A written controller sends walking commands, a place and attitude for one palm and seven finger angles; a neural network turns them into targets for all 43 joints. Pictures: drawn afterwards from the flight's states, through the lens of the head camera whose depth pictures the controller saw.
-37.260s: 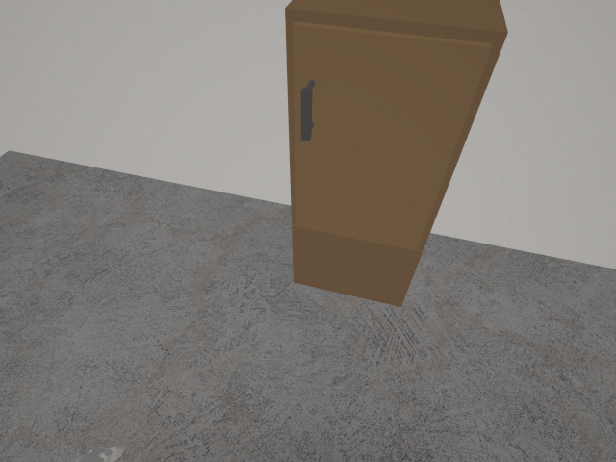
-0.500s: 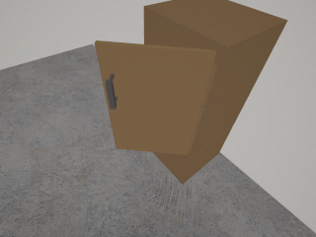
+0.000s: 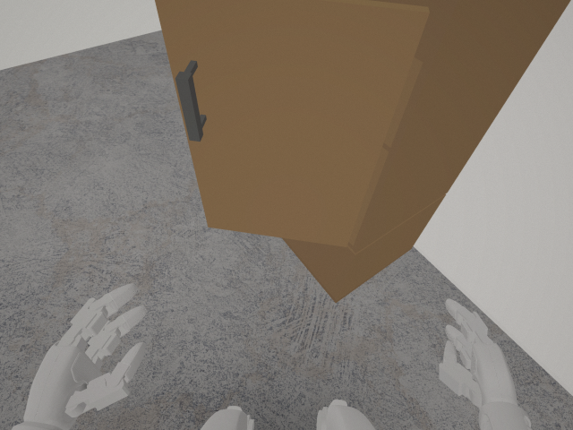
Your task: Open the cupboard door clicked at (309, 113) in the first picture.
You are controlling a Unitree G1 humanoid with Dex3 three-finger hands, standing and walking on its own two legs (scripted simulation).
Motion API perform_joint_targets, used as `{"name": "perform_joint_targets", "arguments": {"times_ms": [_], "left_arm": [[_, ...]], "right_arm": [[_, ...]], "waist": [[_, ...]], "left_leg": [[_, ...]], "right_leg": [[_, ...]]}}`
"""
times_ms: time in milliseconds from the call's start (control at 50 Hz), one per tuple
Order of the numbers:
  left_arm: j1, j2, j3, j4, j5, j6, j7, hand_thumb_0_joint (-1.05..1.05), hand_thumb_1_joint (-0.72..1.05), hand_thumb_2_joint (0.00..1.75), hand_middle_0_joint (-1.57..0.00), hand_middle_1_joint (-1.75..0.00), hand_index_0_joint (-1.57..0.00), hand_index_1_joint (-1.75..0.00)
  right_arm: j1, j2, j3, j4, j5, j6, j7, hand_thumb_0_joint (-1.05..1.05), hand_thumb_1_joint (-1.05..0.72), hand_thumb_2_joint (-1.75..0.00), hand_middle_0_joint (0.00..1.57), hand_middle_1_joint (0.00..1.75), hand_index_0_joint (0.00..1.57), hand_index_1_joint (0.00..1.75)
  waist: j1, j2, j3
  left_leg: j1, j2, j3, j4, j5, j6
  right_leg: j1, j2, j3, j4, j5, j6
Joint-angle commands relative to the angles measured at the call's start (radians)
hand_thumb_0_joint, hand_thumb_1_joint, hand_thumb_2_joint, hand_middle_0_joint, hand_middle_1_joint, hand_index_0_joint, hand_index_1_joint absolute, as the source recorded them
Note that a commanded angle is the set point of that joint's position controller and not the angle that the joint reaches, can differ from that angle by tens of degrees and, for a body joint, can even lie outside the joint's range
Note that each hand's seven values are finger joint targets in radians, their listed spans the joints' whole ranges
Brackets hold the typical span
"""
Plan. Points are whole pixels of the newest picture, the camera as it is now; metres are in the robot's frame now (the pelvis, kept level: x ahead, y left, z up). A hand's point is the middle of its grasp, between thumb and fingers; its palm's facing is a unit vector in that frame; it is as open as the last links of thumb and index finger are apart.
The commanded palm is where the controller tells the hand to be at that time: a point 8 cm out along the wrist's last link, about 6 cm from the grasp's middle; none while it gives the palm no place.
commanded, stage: raise the hand with hooked fingers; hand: left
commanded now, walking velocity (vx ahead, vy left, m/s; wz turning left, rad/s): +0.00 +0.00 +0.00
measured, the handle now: (194, 102) +0.60 +0.21 +0.11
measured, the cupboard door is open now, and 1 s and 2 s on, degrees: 46 46 46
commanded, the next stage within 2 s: move the hooked fingers beside the handle in 1.68 s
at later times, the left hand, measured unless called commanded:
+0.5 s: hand (88, 322) +0.23 +0.25 +0.06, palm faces -0.04 -1.00 -0.05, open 11.6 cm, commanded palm +0.20 +0.30 +0.07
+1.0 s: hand (51, 272) +0.27 +0.30 +0.10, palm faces -0.03 -1.00 -0.05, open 13.8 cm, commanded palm +0.24 +0.35 +0.11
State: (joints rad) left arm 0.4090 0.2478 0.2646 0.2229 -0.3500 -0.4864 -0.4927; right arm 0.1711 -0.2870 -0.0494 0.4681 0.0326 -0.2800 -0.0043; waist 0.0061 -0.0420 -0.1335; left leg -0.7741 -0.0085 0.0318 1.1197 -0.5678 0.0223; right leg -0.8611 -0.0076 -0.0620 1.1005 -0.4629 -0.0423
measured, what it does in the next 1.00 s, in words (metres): stands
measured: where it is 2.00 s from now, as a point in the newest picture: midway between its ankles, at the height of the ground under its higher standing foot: outside the picture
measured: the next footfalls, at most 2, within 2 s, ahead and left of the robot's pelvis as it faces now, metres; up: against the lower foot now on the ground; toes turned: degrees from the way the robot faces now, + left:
none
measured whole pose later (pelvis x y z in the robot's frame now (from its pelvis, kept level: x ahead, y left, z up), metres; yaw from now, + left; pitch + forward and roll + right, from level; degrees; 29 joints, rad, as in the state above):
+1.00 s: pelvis +0.01 +0.03 +0.03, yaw +1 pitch +10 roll -3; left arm 0.06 0.41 0.38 0.29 -0.36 -0.25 -0.53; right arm 0.27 -0.26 0.07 0.52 0.04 -0.23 -0.05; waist 0.01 0.02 -0.09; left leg -0.64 -0.02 0.00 0.96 -0.50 0.06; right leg -0.67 -0.01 -0.09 0.87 -0.37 0.00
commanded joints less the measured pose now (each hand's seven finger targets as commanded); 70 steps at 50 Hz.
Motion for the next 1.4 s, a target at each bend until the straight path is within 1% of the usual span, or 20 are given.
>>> {"name": "perform_joint_targets", "arguments": {"times_ms": [0,20,100,120,180,220,260,340,460,520,580,760,820,860,900,940,1000,1140,1200,1380], "left_arm": [[-0.064,0.177,0.128,-0.468,-0.042,-0.097,0.049,0.00,0.39,0.68,-0.24,-0.63,-0.24,-0.63],[-0.138,0.190,0.101,-0.510,-0.036,-0.106,0.044,0.00,0.36,0.67,-0.24,-0.64,-0.24,-0.64],[-0.155,0.209,0.092,-0.384,-0.018,-0.068,-0.001,0.00,0.27,0.63,-0.25,-0.70,-0.25,-0.70],[-0.173,0.233,0.119,-0.311,-0.039,-0.039,-0.030,0.00,0.25,0.62,-0.25,-0.72,-0.25,-0.72],[-0.133,0.284,0.171,-0.298,-0.064,0.032,-0.072,0.00,0.18,0.59,-0.25,-0.76,-0.25,-0.76],[-0.117,0.321,0.233,-0.263,-0.094,0.073,-0.075,0.00,0.13,0.57,-0.25,-0.80,-0.25,-0.80],[-0.088,0.291,0.234,-0.267,-0.107,0.086,-0.062,0.00,0.08,0.55,-0.26,-0.82,-0.26,-0.82],[-0.138,0.282,0.221,-0.202,-0.101,0.087,-0.038,0.00,-0.01,0.51,-0.27,-0.88,-0.27,-0.88],[-0.208,0.307,0.200,-0.218,-0.078,0.064,-0.034,0.00,-0.15,0.45,-0.27,-0.98,-0.27,-0.98],[-0.268,0.342,0.216,-0.251,-0.075,0.055,-0.025,0.00,-0.22,0.42,-0.28,-1.02,-0.28,-1.02],[-0.253,0.317,0.195,-0.268,-0.065,0.060,-0.008,0.00,-0.29,0.39,-0.29,-1.07,-0.29,-1.07],[-0.377,0.352,0.201,-0.214,-0.045,0.135,-0.002,0.00,-0.50,0.30,-0.30,-1.20,-0.30,-1.20],[-0.440,0.374,0.205,-0.197,-0.042,0.152,-0.014,0.00,-0.50,0.30,-0.30,-1.20,-0.30,-1.20],[-0.467,0.370,0.203,-0.178,-0.038,0.162,-0.024,0.00,-0.50,0.30,-0.30,-1.20,-0.30,-1.20],[-0.488,0.386,0.218,-0.143,-0.043,0.173,-0.031,0.00,-0.50,0.30,-0.30,-1.20,-0.30,-1.20],[-0.542,0.398,0.215,-0.123,-0.040,0.181,-0.046,0.00,-0.50,0.30,-0.30,-1.20,-0.30,-1.20],[-0.583,0.407,0.218,-0.088,-0.037,0.191,-0.057,0.00,-0.50,0.30,-0.30,-1.20,-0.30,-1.20],[-0.679,0.474,0.260,-0.025,-0.042,0.200,-0.087,0.00,-0.50,0.30,-0.30,-1.20,-0.30,-1.20],[-0.643,0.446,0.251,0.031,-0.049,0.211,-0.096,0.00,-0.50,0.30,-0.30,-1.20,-0.30,-1.20],[-0.639,0.471,0.279,-0.007,-0.052,0.183,-0.083,0.00,-0.50,0.30,-0.30,-1.20,-0.30,-1.20]], "right_arm": [[0.033,-0.079,-0.038,-0.102,-0.009,-0.040,-0.024,0.00,-0.90,-0.90,0.20,0.30,0.20,0.30],[0.041,-0.088,-0.028,-0.092,-0.017,-0.039,-0.028,0.00,-0.90,-0.90,0.20,0.30,0.20,0.30],[0.032,-0.100,-0.022,-0.044,0.002,-0.046,-0.046,0.00,-0.90,-0.90,0.20,0.30,0.20,0.30],[0.028,-0.107,-0.018,-0.036,0.005,-0.044,-0.054,0.00,-0.90,-0.90,0.20,0.30,0.20,0.30],[0.018,-0.112,-0.009,-0.062,0.017,-0.042,-0.059,0.00,-0.90,-0.90,0.20,0.30,0.20,0.30],[0.007,-0.107,-0.004,-0.069,0.016,-0.038,-0.061,0.00,-0.90,-0.90,0.20,0.30,0.20,0.30],[0.008,-0.094,0.000,-0.078,0.015,-0.037,-0.056,0.00,-0.90,-0.90,0.20,0.30,0.20,0.30],[0.018,-0.102,0.007,-0.076,0.011,-0.034,-0.052,0.00,-0.90,-0.90,0.20,0.30,0.20,0.30],[0.057,-0.124,0.007,-0.087,0.013,-0.045,-0.053,0.00,-0.90,-0.90,0.20,0.30,0.20,0.30],[0.065,-0.134,0.008,-0.086,0.012,-0.049,-0.058,0.00,-0.90,-0.90,0.20,0.30,0.20,0.30],[0.070,-0.129,0.011,-0.086,0.014,-0.048,-0.055,0.00,-0.90,-0.90,0.20,0.30,0.20,0.30],[0.082,-0.142,0.021,-0.093,0.015,-0.021,-0.061,0.00,-0.90,-0.90,0.20,0.30,0.20,0.30],[0.084,-0.146,0.027,-0.090,0.013,-0.018,-0.065,0.00,-0.90,-0.90,0.20,0.30,0.20,0.30],[0.089,-0.145,0.026,-0.085,0.014,-0.012,-0.065,0.00,-0.90,-0.90,0.20,0.30,0.20,0.30],[0.086,-0.145,0.029,-0.083,0.014,-0.009,-0.067,0.00,-0.90,-0.90,0.20,0.30,0.20,0.30],[0.086,-0.147,0.035,-0.077,0.016,0.001,-0.069,0.00,-0.90,-0.90,0.20,0.30,0.20,0.30],[0.087,-0.147,0.033,-0.076,0.017,0.005,-0.074,0.00,-0.90,-0.90,0.20,0.30,0.20,0.30],[0.097,-0.151,0.038,-0.068,0.016,0.020,-0.078,0.00,-0.90,-0.90,0.20,0.30,0.20,0.30],[0.101,-0.151,0.034,-0.073,0.018,0.023,-0.078,0.00,-0.90,-0.90,0.20,0.30,0.20,0.30],[0.104,-0.148,0.029,-0.084,0.015,0.032,-0.067,0.00,-0.90,-0.90,0.20,0.30,0.20,0.30]], "waist": [[-0.003,0.143,-0.245],[-0.032,0.152,-0.227],[-0.064,0.135,-0.182],[-0.060,0.104,-0.159],[-0.018,0.098,-0.260],[0.012,0.085,-0.278],[0.020,0.052,-0.290],[0.005,0.008,-0.190],[-0.002,0.062,-0.188],[0.004,0.109,-0.187],[0.005,0.161,-0.192],[-0.003,0.150,-0.163],[-0.001,0.181,-0.160],[-0.004,0.159,-0.177],[-0.005,0.129,-0.171],[-0.006,0.174,-0.168],[-0.010,0.144,-0.171],[-0.006,0.161,-0.192],[-0.003,0.119,-0.191],[0.004,0.122,-0.209]], "left_leg": [[0.013,-0.002,-0.054,-0.098,0.401,-0.007],[0.008,0.001,-0.062,-0.071,0.407,-0.002],[-0.043,0.005,-0.064,-0.062,0.302,0.009],[-0.066,0.006,-0.068,-0.049,0.302,0.009],[-0.052,0.000,-0.060,-0.087,0.319,0.013],[-0.048,0.001,-0.068,-0.099,0.358,0.007],[-0.037,-0.002,-0.067,-0.132,0.367,0.004],[-0.062,-0.002,-0.063,-0.162,0.310,0.002],[0.017,-0.004,-0.064,-0.217,0.287,0.007],[0.067,0.001,-0.075,-0.243,0.315,0.004],[0.132,0.002,-0.084,-0.283,0.347,-0.005],[0.199,0.014,-0.114,-0.340,0.386,-0.034],[0.232,0.016,-0.122,-0.344,0.446,-0.046],[0.257,0.022,-0.128,-0.352,0.476,-0.053],[0.245,0.020,-0.123,-0.357,0.447,-0.047],[0.262,0.019,-0.121,-0.363,0.473,-0.053],[0.263,0.019,-0.120,-0.370,0.451,-0.047],[0.291,0.016,-0.110,-0.384,0.487,-0.047],[0.270,0.012,-0.100,-0.387,0.475,-0.036],[0.238,0.003,-0.072,-0.378,0.463,-0.019]], "right_leg": [[0.281,0.008,0.113,-0.156,0.319,0.017],[0.257,0.014,0.118,-0.139,0.335,0.015],[0.209,0.014,0.116,-0.193,0.167,0.025],[0.221,0.016,0.134,-0.201,0.159,0.024],[0.336,-0.008,0.148,-0.238,0.161,0.036],[0.392,-0.011,0.153,-0.238,0.228,0.037],[0.419,-0.016,0.135,-0.248,0.260,0.044],[0.363,-0.012,0.127,-0.283,0.133,0.041],[0.321,0.002,0.085,-0.290,0.066,0.026],[0.313,0.016,0.050,-0.265,0.112,0.012],[0.302,0.021,0.013,-0.258,0.161,0.011],[0.298,0.031,-0.018,-0.274,0.190,0.007],[0.301,0.035,-0.020,-0.273,0.223,-0.001],[0.300,0.034,-0.024,-0.280,0.231,0.005],[0.313,0.032,-0.020,-0.295,0.230,0.006],[0.317,0.035,-0.018,-0.297,0.240,0.000],[0.322,0.032,-0.016,-0.312,0.234,0.004],[0.361,0.035,-0.006,-0.335,0.268,-0.001],[0.376,0.031,-0.003,-0.345,0.279,0.005],[0.429,0.028,0.020,-0.353,0.315,0.007]]}}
